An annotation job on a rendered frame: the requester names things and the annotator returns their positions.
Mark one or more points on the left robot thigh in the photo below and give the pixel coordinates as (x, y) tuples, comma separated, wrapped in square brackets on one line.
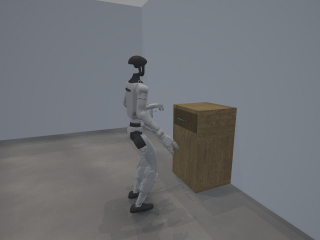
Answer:
[(142, 161)]

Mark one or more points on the robot thigh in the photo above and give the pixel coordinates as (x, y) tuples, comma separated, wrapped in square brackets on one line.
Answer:
[(142, 161), (148, 151)]

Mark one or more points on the handle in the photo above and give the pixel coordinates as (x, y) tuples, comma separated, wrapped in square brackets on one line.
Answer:
[(181, 120)]

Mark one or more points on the robot right forearm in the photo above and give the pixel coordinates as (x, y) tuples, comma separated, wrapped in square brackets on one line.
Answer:
[(147, 121)]

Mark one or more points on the cabinet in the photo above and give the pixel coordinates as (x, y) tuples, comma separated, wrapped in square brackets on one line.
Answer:
[(203, 161)]

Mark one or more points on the robot right upper arm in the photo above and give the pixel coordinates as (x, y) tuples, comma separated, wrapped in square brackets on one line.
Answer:
[(141, 91)]

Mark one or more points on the left robot hand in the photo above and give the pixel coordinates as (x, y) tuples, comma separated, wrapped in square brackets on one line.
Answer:
[(155, 105)]

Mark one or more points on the robot left upper arm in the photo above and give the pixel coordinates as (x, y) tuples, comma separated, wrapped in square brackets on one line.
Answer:
[(124, 99)]

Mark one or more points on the drawer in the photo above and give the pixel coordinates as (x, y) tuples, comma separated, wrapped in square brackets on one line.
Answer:
[(190, 118)]

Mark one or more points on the right robot hand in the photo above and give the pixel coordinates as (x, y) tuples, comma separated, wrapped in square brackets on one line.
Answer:
[(167, 141)]

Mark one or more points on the right robot thigh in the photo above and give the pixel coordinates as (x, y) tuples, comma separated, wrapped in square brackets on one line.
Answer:
[(148, 151)]

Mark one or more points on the robot left forearm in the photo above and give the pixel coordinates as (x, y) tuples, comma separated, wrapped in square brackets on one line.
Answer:
[(148, 107)]

